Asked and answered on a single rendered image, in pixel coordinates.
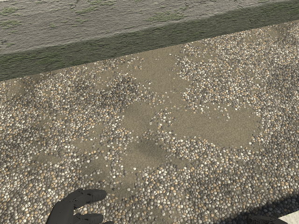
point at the left robot hand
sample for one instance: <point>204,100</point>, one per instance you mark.
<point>63,211</point>

